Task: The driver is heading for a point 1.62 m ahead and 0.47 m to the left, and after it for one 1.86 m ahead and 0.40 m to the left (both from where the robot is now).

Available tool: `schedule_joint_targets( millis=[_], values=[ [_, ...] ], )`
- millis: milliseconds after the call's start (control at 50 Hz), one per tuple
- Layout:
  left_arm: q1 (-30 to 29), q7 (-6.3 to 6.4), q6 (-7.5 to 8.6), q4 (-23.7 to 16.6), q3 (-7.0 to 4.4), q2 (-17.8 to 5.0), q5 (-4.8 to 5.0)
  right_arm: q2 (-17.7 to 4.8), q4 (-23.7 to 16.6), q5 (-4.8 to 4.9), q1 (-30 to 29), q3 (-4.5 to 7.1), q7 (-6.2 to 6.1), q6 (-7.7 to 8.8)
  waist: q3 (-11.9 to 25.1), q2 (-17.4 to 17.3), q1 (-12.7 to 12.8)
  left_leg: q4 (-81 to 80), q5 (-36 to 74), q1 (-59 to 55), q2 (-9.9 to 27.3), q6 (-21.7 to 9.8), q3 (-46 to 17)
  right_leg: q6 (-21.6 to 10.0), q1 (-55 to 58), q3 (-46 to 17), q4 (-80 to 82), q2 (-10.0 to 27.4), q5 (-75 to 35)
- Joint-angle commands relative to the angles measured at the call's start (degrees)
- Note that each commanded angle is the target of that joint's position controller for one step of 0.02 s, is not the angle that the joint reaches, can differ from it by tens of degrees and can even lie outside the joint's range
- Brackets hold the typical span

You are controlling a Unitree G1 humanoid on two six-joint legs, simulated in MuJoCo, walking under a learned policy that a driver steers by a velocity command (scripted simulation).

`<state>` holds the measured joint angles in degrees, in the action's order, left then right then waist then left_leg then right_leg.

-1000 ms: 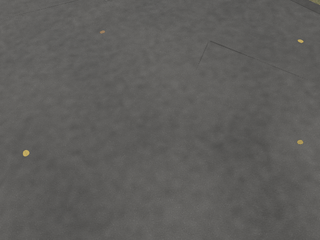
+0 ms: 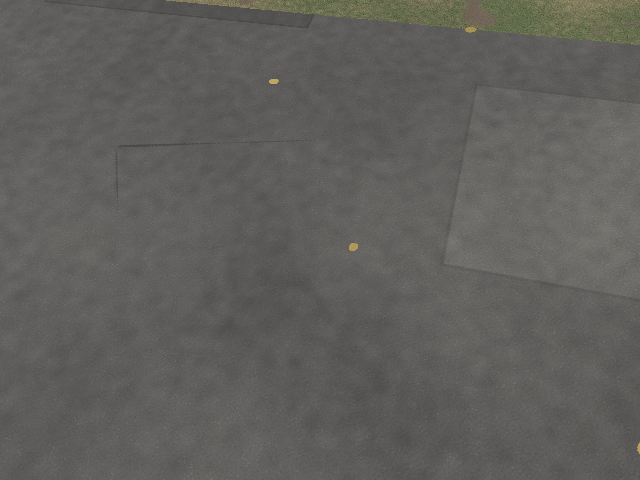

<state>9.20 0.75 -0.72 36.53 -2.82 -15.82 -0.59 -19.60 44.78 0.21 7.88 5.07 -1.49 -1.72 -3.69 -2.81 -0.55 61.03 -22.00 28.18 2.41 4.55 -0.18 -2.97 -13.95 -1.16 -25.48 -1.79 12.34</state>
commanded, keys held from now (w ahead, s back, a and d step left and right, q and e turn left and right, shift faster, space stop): q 0.88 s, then no key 0.12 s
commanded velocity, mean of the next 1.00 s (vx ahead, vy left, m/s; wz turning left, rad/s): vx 0.00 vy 0.00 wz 0.41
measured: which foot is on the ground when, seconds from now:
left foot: up 0.00-0.20, down 0.22-0.54, up 0.56-0.98, down 1.00-1.00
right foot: down 0.00-0.26, up 0.28-0.52, down 0.54-1.00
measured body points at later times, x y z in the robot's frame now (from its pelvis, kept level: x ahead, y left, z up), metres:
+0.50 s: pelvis +0.00 -0.01 +0.00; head +0.04 +0.00 +0.44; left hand +0.10 +0.30 -0.10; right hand +0.18 -0.28 -0.11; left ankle -0.01 +0.13 -0.74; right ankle +0.02 -0.13 -0.73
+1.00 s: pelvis -0.01 +0.00 -0.01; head +0.02 +0.02 +0.44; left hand -0.05 +0.31 -0.12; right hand +0.28 -0.15 -0.09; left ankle -0.06 +0.10 -0.74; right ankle +0.03 -0.13 -0.74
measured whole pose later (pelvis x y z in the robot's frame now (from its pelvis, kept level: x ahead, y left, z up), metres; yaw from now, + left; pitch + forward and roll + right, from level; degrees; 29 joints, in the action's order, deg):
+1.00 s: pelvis -0.01 +0.00 -0.01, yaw +30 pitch +1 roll -1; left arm 10.3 0.8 -0.6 41.9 -4.4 -17.8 1.2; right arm -17.1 36.6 0.9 6.8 3.9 0.7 -4.0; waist -4.1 0.2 1.7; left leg 32.2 -14.7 16.7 2.0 1.8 1.7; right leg 0.9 -11.2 10.9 -27.8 5.0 16.5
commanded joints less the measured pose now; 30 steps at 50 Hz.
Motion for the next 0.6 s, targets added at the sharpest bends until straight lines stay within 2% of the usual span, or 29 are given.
schedule_joint_targets(
  millis=[20, 40, 80, 120, 160, 200, 220, 240, 260, 280, 300, 320, 340, 360, 380, 420, 480, 520, 540, 560, 580, 600],
  values=[
    [-3.3, 0.51, 1.41, -2.2, -0.38, -3.8, -0.68, -1.3, -1.9, 0.02, 1.3, -0.42, 0.30, 0.30, 8.7, 10.1, -0.3, -10.8, 3.9, -5.2, 2.5, 0.6, -2.1, -8.5, 6.3, -6.5, 6.9, 12.3, -20.3],
    [-2.9, 0.46, 1.42, -1.4, -0.45, -4.4, -0.95, -0.9, -2.1, -0.07, 0.4, -0.82, 0.49, 0.26, 7.9, 10.5, 0.6, -14.7, 3.5, -7.6, 2.6, 0.6, -1.6, -8.5, 5.4, -6.4, 7.4, 12.4, -17.4],
    [-2.1, 0.23, 1.28, 0.3, -0.94, -6.5, -1.35, -2.5, -2.5, 0.18, -0.5, -0.75, 0.63, 0.19, 6.0, 10.9, 1.7, -19.0, 1.7, -10.0, 2.1, 0.2, -0.6, -9.4, 3.8, -7.7, 8.1, 13.6, -11.7],
    [-2.7, 0.20, 0.91, 1.1, -1.64, -8.8, -0.78, -4.6, -3.1, 0.66, -0.6, -0.28, 0.56, 0.20, 3.8, 10.6, 1.9, -21.0, -0.2, -9.1, 1.3, -0.5, 0.2, -10.1, 3.4, -9.6, 7.6, 15.1, -8.8],
    [-3.5, 0.51, 0.47, 1.7, -2.02, -9.6, 0.06, -4.6, -3.1, 0.74, 0.8, -0.23, 0.55, 0.40, 3.2, 9.4, 1.0, -24.1, 1.3, -9.1, 0.6, -1.6, 1.2, -10.0, 4.4, -10.3, 5.8, 16.0, -11.2],
    [-2.7, 0.97, 0.08, 2.6, -2.40, -9.8, 0.78, -4.2, -3.1, 0.28, 2.4, -0.43, 0.81, 0.73, 3.8, 8.0, -0.2, -30.7, 9.6, -11.3, 0.3, -3.2, 1.5, -8.1, 5.6, -8.7, 3.0, 15.4, -14.7],
    [-1.5, 1.27, 0.08, 2.9, -2.55, -9.3, 0.78, -5.5, -3.5, 0.05, 2.4, -0.18, 0.86, 0.86, 4.5, 5.6, 0.1, -32.9, 19.9, -12.9, 1.4, -4.7, -0.9, -5.7, 5.5, -6.7, 0.4, 13.4, -12.1],
    [-0.6, 1.51, 0.38, 2.1, -2.63, -8.2, -0.24, -9.0, -3.7, 0.07, 2.4, 0.73, 0.68, 0.93, 5.7, -1.3, 2.1, -31.4, 33.4, -15.0, 4.5, -7.1, -5.6, -2.7, 3.4, -1.9, -4.3, 8.5, -7.9],
    [-2.6, 1.81, 0.46, 1.2, -2.47, -6.8, -0.87, -9.5, -3.3, 0.77, 3.8, 1.26, 0.57, 0.95, 7.2, -7.5, 1.4, -34.7, 32.9, -15.9, 8.3, -12.1, -13.3, 1.1, 0.4, 4.2, -10.6, 2.6, -3.1],
    [-6.7, 2.02, 0.36, 0.3, -2.29, -5.5, -0.76, -9.5, -3.7, 0.41, 4.7, 1.29, 0.51, 1.08, 5.8, -10.4, -1.1, -39.0, 31.9, -17.7, 12.3, -17.1, -21.5, 3.3, -5.4, 4.9, -16.5, -1.5, 3.8],
    [-8.9, 2.03, 0.19, -0.7, -2.16, -4.2, -0.25, -8.7, -3.5, -0.40, 5.9, 1.09, 0.28, 1.58, 6.0, -12.6, -2.4, -42.0, 32.1, -21.3, 15.8, -21.0, -27.0, 3.7, -12.3, 1.8, -24.3, -3.1, 19.4],
    [-8.8, 1.74, -0.04, -0.8, -2.50, -4.8, 0.40, -8.9, -3.6, -0.87, 6.5, 1.11, 0.28, 2.49, 6.1, -11.0, -3.1, -42.7, 33.9, -23.0, 17.1, -22.8, -28.3, 4.0, -16.2, -1.8, -34.0, -2.4, 26.8],
    [-6.8, 1.41, -0.18, -0.4, -2.83, -5.2, 0.92, -9.2, -3.9, -0.39, 4.8, 1.29, 0.18, 3.14, 6.5, -6.8, -1.4, -41.2, 35.0, -23.9, 15.9, -21.4, -25.7, 4.1, -17.9, -3.8, -36.9, -0.7, 25.1],
    [-5.5, 1.27, -0.15, 0.0, -2.88, -5.3, 0.98, -9.1, -4.4, 0.57, 2.2, 1.45, 0.00, 3.13, 6.1, -4.3, 0.2, -40.3, 34.4, -23.9, 13.7, -18.7, -22.2, 4.4, -18.1, -4.0, -32.6, 0.7, 21.9],
    [-5.7, 1.33, 0.11, 0.2, -2.82, -5.2, 0.76, -8.5, -4.7, 1.24, 0.9, 1.48, -0.27, 2.64, 6.3, -3.9, 0.2, -39.8, 33.4, -24.1, 11.7, -16.7, -20.4, 5.0, -16.8, -3.1, -27.0, 1.0, 19.3],
    [-5.6, 0.84, 0.76, 0.4, -2.25, -3.4, 0.89, -8.7, -4.8, 1.32, 0.8, 1.77, -0.76, 0.90, 8.0, -5.4, -0.5, -38.7, 34.6, -23.0, 9.6, -15.8, -19.3, 6.5, -11.7, -1.5, -20.4, -0.4, 14.7],
    [-1.8, -0.25, 1.12, 1.5, -2.62, -4.7, 1.72, -9.0, -5.9, 1.43, -0.6, 2.12, -0.75, -0.59, 9.5, -7.4, -0.1, -38.0, 30.6, -19.7, 8.2, -14.8, -20.6, 6.5, -3.4, -0.4, -9.0, -1.8, 8.0],
    [2.6, -0.47, 1.17, 3.0, -3.36, -5.7, 1.35, -7.8, -6.6, 2.05, -2.3, 1.63, -0.78, -0.92, 9.1, -6.6, 2.2, -36.0, 19.7, -14.6, 5.3, -11.6, -20.9, 5.3, 5.0, 0.8, 3.9, -1.9, -2.1],
    [4.2, -0.01, 1.06, 3.0, -4.27, -8.9, 0.74, -5.3, -6.5, 1.40, -0.4, 0.93, -0.75, -0.81, 9.1, -0.6, 1.5, -29.5, 8.3, -7.7, 1.7, -8.2, -18.0, 2.8, 11.2, -5.8, 6.8, 5.5, -3.4],
    [2.7, 0.54, 0.40, 1.9, -5.43, -15.1, -0.63, -1.5, -7.5, 0.68, 1.9, -0.02, -0.63, -0.41, 7.5, 17.5, -0.8, -16.3, -10.5, 4.4, -7.8, -4.1, -8.4, -5.5, 12.5, -23.1, 10.0, 19.8, -9.0],
    [1.8, 0.17, 1.13, 0.5, -4.62, -13.2, -2.76, -6.5, -7.5, 0.31, 2.2, 1.46, -0.78, 0.25, 7.1, 15.9, 0.3, -2.7, -15.7, 4.9, -5.1, -2.6, -9.8, -12.3, 6.5, -29.5, 11.4, 25.9, -9.3],
    [-1.5, 0.19, 1.83, -0.3, -3.55, -10.0, -2.56, -9.5, -6.3, 0.97, 2.8, 2.72, -0.69, 0.16, 4.8, 10.7, -1.3, 3.5, -12.0, 4.8, -3.7, -2.4, -10.4, -12.2, 3.8, -24.3, 11.3, 23.5, -7.7]
  ],
)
